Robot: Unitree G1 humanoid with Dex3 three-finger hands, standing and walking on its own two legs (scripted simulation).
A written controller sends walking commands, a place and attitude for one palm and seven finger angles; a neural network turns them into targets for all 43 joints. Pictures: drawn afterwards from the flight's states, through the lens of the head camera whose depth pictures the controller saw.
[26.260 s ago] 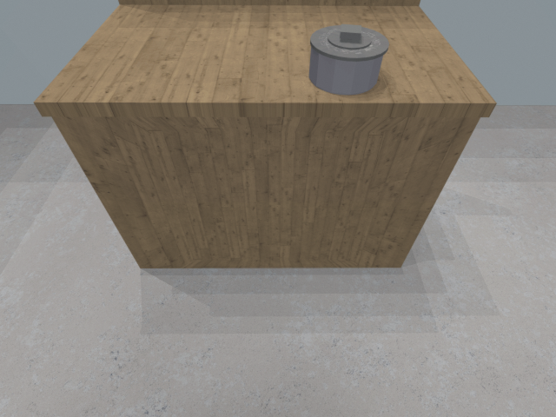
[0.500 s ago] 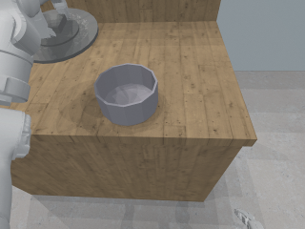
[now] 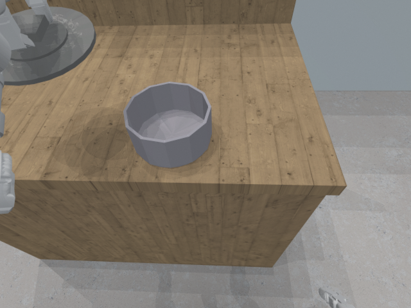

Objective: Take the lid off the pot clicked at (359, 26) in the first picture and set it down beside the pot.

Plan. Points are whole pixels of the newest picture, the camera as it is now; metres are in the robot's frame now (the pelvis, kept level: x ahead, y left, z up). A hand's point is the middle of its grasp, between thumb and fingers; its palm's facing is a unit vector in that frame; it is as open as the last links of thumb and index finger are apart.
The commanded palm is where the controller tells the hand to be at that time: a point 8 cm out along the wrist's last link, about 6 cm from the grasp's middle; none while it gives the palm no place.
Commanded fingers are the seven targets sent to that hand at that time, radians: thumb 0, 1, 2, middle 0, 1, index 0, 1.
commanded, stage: move the lid sideways beside the pot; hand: left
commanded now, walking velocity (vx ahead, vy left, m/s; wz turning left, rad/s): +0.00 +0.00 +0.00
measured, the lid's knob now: (27, 28) +0.49 +0.28 +0.29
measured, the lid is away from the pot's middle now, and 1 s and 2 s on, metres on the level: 0.20 0.23 0.22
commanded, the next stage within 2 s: lower the lid onto the table in 0.38 s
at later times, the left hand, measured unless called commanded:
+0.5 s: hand out of the picture +0.45 +0.30 +0.30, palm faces -0.16 -0.02 -0.99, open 8.5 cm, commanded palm +0.43 +0.30 +0.38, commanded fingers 0.00 0.48 1.20 -0.83 -0.87 -0.82 -0.87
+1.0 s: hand (9, 54) +0.45 +0.31 +0.26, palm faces -0.21 -0.09 -0.97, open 8.5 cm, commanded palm +0.44 +0.30 +0.34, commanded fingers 0.00 0.48 1.20 -0.83 -0.87 -0.82 -0.87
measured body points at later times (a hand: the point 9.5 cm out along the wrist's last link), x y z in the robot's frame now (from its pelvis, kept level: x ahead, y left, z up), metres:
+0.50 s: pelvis +0.00 +0.00 +0.00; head +0.05 -0.02 +0.45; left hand +0.45 +0.29 +0.36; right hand +0.09 -0.27 -0.13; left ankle +0.00 +0.07 -0.74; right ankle -0.01 -0.15 -0.74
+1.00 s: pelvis +0.00 +0.00 +0.00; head +0.05 -0.02 +0.45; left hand +0.46 +0.31 +0.32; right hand +0.08 -0.27 -0.13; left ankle +0.00 +0.07 -0.74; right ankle -0.01 -0.15 -0.74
